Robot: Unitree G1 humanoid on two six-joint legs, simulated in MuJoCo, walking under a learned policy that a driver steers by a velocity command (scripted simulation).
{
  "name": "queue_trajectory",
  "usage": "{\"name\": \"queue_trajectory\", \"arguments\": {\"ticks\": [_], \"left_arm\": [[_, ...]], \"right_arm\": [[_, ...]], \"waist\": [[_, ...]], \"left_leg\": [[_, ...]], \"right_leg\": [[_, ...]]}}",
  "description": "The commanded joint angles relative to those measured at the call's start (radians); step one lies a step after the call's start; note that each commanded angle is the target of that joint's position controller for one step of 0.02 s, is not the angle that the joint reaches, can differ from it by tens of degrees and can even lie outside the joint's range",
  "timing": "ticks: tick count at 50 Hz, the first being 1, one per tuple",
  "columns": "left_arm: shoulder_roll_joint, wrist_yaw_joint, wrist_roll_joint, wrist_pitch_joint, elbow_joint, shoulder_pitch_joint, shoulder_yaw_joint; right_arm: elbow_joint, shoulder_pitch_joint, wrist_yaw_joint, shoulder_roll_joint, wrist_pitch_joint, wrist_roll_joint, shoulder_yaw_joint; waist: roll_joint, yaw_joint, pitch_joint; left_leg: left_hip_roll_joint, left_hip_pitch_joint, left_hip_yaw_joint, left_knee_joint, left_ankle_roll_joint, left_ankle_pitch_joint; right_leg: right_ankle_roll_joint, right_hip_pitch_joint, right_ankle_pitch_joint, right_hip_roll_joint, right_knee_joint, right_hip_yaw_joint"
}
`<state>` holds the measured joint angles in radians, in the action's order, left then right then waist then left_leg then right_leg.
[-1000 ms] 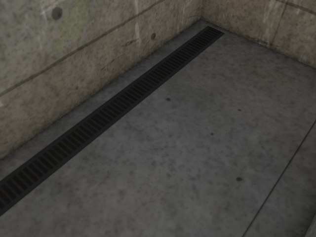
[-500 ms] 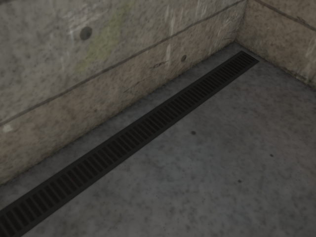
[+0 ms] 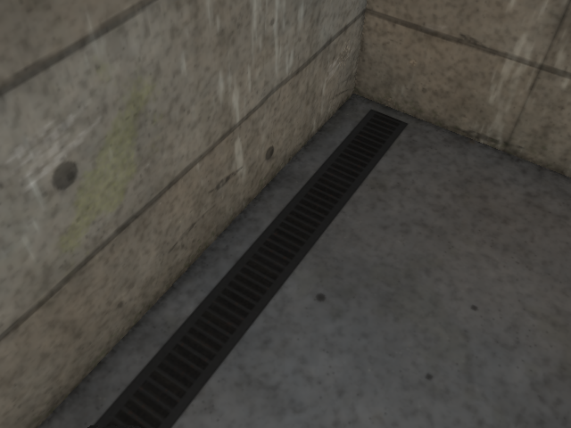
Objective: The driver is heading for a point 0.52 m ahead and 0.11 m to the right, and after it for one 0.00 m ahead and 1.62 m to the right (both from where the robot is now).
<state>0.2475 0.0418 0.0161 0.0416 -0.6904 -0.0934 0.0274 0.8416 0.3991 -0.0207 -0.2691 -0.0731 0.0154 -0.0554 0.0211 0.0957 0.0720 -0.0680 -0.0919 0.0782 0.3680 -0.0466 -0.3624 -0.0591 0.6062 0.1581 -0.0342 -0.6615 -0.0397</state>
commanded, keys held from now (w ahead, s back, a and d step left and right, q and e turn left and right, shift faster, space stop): w+e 0.48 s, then w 0.04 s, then e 0.48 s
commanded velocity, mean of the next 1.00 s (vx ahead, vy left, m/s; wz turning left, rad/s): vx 0.35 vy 0.00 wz -0.54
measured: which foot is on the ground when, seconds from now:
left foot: down 0.00-0.06, up 0.08-0.46, down 0.48-0.92, up 0.94-1.00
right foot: up 0.00-0.04, down 0.06-0.48, up 0.50-0.92, down 0.94-1.00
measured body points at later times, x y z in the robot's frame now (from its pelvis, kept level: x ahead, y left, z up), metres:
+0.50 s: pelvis +0.27 -0.03 -0.01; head +0.31 -0.04 +0.43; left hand +0.40 +0.23 -0.13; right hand +0.44 -0.33 -0.06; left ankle +0.42 +0.05 -0.74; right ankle +0.12 -0.11 -0.73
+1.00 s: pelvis +0.41 -0.13 -0.01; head +0.45 -0.17 +0.43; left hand +0.74 -0.03 -0.08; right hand +0.35 -0.44 -0.13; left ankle +0.43 +0.05 -0.68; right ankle +0.44 -0.26 -0.74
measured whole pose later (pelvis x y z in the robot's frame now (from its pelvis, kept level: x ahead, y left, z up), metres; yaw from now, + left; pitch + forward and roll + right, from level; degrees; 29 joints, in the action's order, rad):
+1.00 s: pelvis +0.41 -0.13 -0.01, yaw -35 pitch +3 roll +1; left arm 0.30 0.02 -0.01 -0.02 -0.56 -0.11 0.07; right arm 0.76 0.18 -0.02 -0.33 -0.04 0.00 -0.06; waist -0.02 0.04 -0.06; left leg -0.07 -0.41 0.02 1.05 -0.06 -0.55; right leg -0.09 0.49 0.18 0.04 -0.60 0.03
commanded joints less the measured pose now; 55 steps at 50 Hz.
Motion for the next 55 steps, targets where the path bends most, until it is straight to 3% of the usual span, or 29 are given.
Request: {"name": "queue_trajectory", "arguments": {"ticks": [1, 2, 3, 4, 5, 6, 8, 11, 14, 16, 20, 22, 23, 24, 25, 26, 27, 29, 32, 37, 43, 45, 46, 47, 48, 49, 50, 52, 55], "left_arm": [[0.072, 0.01, -0.005, 0.015, 0.088, 0.028, 0.029], [0.112, 0.007, -0.008, 0.013, 0.052, -0.085, 0.055], [0.186, -0.006, -0.006, 0.004, 0.019, -0.261, 0.09], [0.31, -0.02, -0.005, 0.002, 0.018, -0.326, 0.111], [0.265, -0.027, -0.004, 0.006, 0.023, -0.393, 0.099], [0.214, -0.032, -0.012, 0.011, 0.03, -0.347, 0.087], [0.152, -0.034, -0.011, 0.012, 0.075, -0.201, 0.066], [0.13, -0.036, -0.014, 0.017, 0.09, -0.115, 0.056], [0.165, -0.049, -0.003, 0.014, 0.07, -0.121, 0.067], [0.192, -0.052, 0.003, 0.007, 0.049, -0.172, 0.078], [0.186, -0.05, 0.013, 0.004, 0.029, -0.238, 0.078], [0.185, -0.044, 0.007, 0.008, 0.028, -0.226, 0.082], [0.169, -0.041, 0.003, 0.009, 0.03, -0.228, 0.077], [0.129, -0.037, -0.003, 0.013, 0.04, -0.221, 0.064], [0.066, -0.039, -0.014, 0.018, 0.069, -0.233, 0.043], [0.06, -0.037, 0.01, 0.033, 0.074, -0.351, 0.03], [0.157, -0.042, 0.024, 0.026, 0.052, -0.322, 0.049], [0.177, -0.045, -0.003, 0.012, 0.08, -0.169, 0.055], [0.114, -0.046, -0.004, -0.013, 0.099, -0.162, 0.05], [0.075, -0.037, -0.021, -0.042, 0.132, -0.103, 0.032], [0.122, -0.001, -0.013, -0.055, 0.179, -0.009, 0.064], [0.142, 0.0, -0.013, -0.052, 0.165, -0.069, 0.083], [0.178, -0.013, -0.006, -0.051, 0.146, -0.142, 0.103], [0.289, -0.035, -0.011, -0.054, 0.15, -0.222, 0.132], [0.332, -0.042, -0.031, -0.053, 0.188, -0.19, 0.12], [0.286, -0.031, -0.03, -0.049, 0.192, -0.188, 0.112], [0.251, -0.029, -0.024, -0.044, 0.184, -0.144, 0.104], [0.189, -0.043, 0.005, -0.055, 0.187, -0.052, 0.084], [0.193, -0.06, -0.022, -0.063, 0.192, -0.019, 0.086]], "right_arm": [[-0.047, -0.032, -0.002, -0.19, -0.002, 0.008, -0.049], [-0.052, -0.02, -0.003, -0.185, -0.001, 0.005, -0.047], [-0.079, -0.035, -0.006, -0.167, -0.01, -0.012, -0.037], [-0.161, -0.028, 0.002, -0.05, -0.04, -0.043, 0.003], [-0.169, -0.077, 0.012, -0.082, -0.082, -0.012, 0.002], [-0.199, -0.157, 0.019, -0.133, -0.101, 0.018, -0.009], [-0.213, -0.202, 0.006, -0.132, -0.102, -0.029, -0.007], [-0.231, -0.18, 0.005, -0.12, -0.065, -0.043, -0.014], [-0.255, -0.274, 0.009, -0.068, -0.051, -0.046, 0.008], [-0.27, -0.362, 0.018, -0.047, -0.055, -0.034, 0.018], [-0.288, -0.418, 0.035, -0.111, -0.06, -0.009, -0.005], [-0.28, -0.37, 0.031, -0.141, -0.066, -0.007, -0.023], [-0.268, -0.31, 0.026, -0.157, -0.071, -0.012, -0.037], [-0.258, -0.2, 0.02, -0.186, -0.077, -0.03, -0.05], [-0.243, -0.034, 0.01, -0.243, -0.076, -0.053, -0.062], [-0.195, 0.02, 0.019, -0.278, -0.064, -0.064, -0.071], [-0.216, -0.035, 0.012, -0.172, -0.054, -0.045, -0.048], [-0.217, -0.113, -0.004, -0.113, -0.032, -0.042, -0.025], [-0.192, -0.18, -0.004, -0.108, -0.035, -0.037, -0.018], [-0.148, -0.212, -0.018, -0.189, -0.016, -0.024, -0.037], [-0.127, -0.22, -0.017, -0.224, 0.009, 0.016, -0.054], [-0.124, -0.225, -0.019, -0.23, 0.019, 0.025, -0.061], [-0.109, -0.173, -0.019, -0.187, 0.018, 0.022, -0.052], [-0.144, -0.143, -0.009, -0.131, 0.018, -0.03, -0.03], [-0.168, -0.097, 0.0, -0.082, 0.018, -0.062, -0.007], [-0.166, -0.124, 0.005, -0.162, 0.023, -0.025, -0.023], [-0.175, -0.183, 0.002, -0.18, 0.028, -0.001, -0.029], [-0.166, -0.232, -0.025, -0.168, 0.052, -0.019, -0.035], [-0.17, -0.219, -0.023, -0.129, 0.058, -0.029, -0.029]], "waist": [[-0.155, -0.076, -0.057], [-0.121, -0.125, 0.016], [-0.056, -0.212, 0.111], [0.218, -0.18, 0.183], [0.215, -0.235, 0.284], [0.16, -0.239, 0.161], [-0.015, -0.153, 0.052], [0.027, -0.066, -0.011], [0.022, -0.075, -0.061], [0.049, -0.118, -0.054], [0.066, -0.145, -0.034], [0.11, -0.112, -0.046], [0.099, -0.078, -0.015], [0.069, -0.023, 0.072], [-0.074, 0.027, 0.215], [-0.423, -0.029, 0.266], [-0.291, -0.017, 0.156], [-0.075, -0.02, 0.006], [-0.123, -0.087, -0.047], [-0.16, -0.088, 0.0], [-0.165, -0.08, -0.015], [-0.126, -0.112, 0.006], [-0.054, -0.131, 0.043], [0.167, -0.144, 0.107], [0.311, -0.085, 0.2], [0.199, -0.142, 0.293], [0.144, -0.132, 0.216], [0.06, -0.094, 0.088], [0.099, -0.062, 0.077]], "left_leg": [[-0.216, 0.005, -0.063, 0.027, 0.14, 0.562], [-0.17, -0.028, 0.004, 0.199, 0.113, 0.711], [-0.133, -0.232, 0.056, 0.477, 0.061, 0.647], [0.048, -0.696, 0.047, 0.904, -0.018, 0.003], [0.085, -0.857, -0.158, 1.081, -0.01, -0.153], [0.029, -0.967, -0.165, 1.112, 0.007, -0.078], [-0.042, -0.813, -0.16, 0.951, 0.015, 0.059], [-0.051, -0.637, -0.142, 0.795, -0.002, 0.088], [-0.003, -0.521, -0.093, 0.503, -0.015, 0.209], [0.045, -0.441, -0.084, 0.323, -0.015, 0.33], [0.066, -0.374, -0.139, 0.157, 0.006, 0.369], [0.067, -0.297, -0.136, 0.111, 0.038, 0.301], [0.077, -0.19, -0.114, 0.071, 0.064, 0.282], [-0.003, -0.001, -0.173, 0.088, 0.112, 0.256], [-0.2, 0.295, -0.418, 0.078, 0.204, 0.145], [-0.373, 0.432, -0.889, -0.057, 0.347, -0.024], [-0.372, 0.364, -0.844, -0.072, 0.325, -0.044], [-0.283, 0.146, -0.511, -0.029, 0.253, 0.348], [-0.208, -0.037, -0.283, -0.051, 0.227, 0.676], [-0.207, -0.099, -0.098, -0.09, 0.236, 0.75], [-0.225, -0.067, -0.022, 0.002, 0.171, 0.579], [-0.192, -0.056, 0.014, 0.145, 0.136, 0.617], [-0.134, -0.091, 0.047, 0.306, 0.098, 0.571], [-0.055, -0.348, 0.088, 0.629, 0.024, 0.154], [0.07, -0.581, -0.031, 0.894, -0.027, -0.372], [0.055, -0.618, -0.15, 0.999, -0.034, -0.301], [0.029, -0.645, -0.155, 0.972, -0.015, -0.208], [-0.008, -0.589, -0.154, 0.831, -0.015, -0.079], [0.039, -0.469, -0.124, 0.727, -0.022, -0.01]], "right_leg": [[-0.056, -0.137, 0.03, 0.07, 0.111, -0.073], [-0.077, -0.327, 0.006, 0.117, 0.144, -0.091], [-0.132, -0.622, 0.021, 0.024, 0.138, 0.084], [-0.318, -0.947, 0.114, -0.252, 0.248, 0.644], [-0.388, -1.033, 0.21, -0.317, 0.392, 0.888], [-0.342, -0.985, 0.142, -0.284, 0.365, 0.736], [-0.271, -0.666, -0.074, -0.205, 0.361, 0.516], [-0.261, -0.418, -0.219, -0.134, 0.42, 0.401], [-0.221, -0.278, -0.258, -0.052, 0.414, 0.284], [-0.2, -0.275, -0.22, -0.031, 0.384, 0.283], [-0.166, -0.392, -0.073, -0.081, 0.306, 0.418], [-0.149, -0.412, -0.063, -0.084, 0.251, 0.47], [-0.127, -0.41, -0.142, -0.047, 0.176, 0.456], [-0.089, -0.353, -0.164, 0.001, -0.005, 0.406], [-0.03, -0.147, 0.013, 0.09, -0.327, 0.281], [0.017, 0.121, 0.43, 0.158, -0.598, 0.215], [0.035, 0.217, 0.399, 0.093, -0.71, 0.237], [0.058, 0.177, 0.291, 0.04, -0.695, 0.194], [0.075, 0.089, 0.261, 0.003, -0.543, 0.143], [0.109, -0.026, 0.007, -0.006, -0.262, 0.072], [0.051, -0.144, -0.018, 0.006, -0.015, 0.035], [0.011, -0.262, -0.056, 0.048, 0.149, -0.008], [-0.025, -0.396, -0.173, 0.078, 0.23, -0.002], [-0.121, -0.638, -0.604, -0.147, 0.206, 0.295], [-0.326, -0.753, -0.841, -0.345, 0.201, 0.624], [-0.381, -0.741, -0.633, -0.345, 0.256, 0.613], [-0.318, -0.646, -0.373, -0.286, 0.285, 0.55], [-0.191, -0.442, -0.158, -0.165, 0.314, 0.417], [-0.182, -0.307, -0.23, -0.103, 0.319, 0.362]]}}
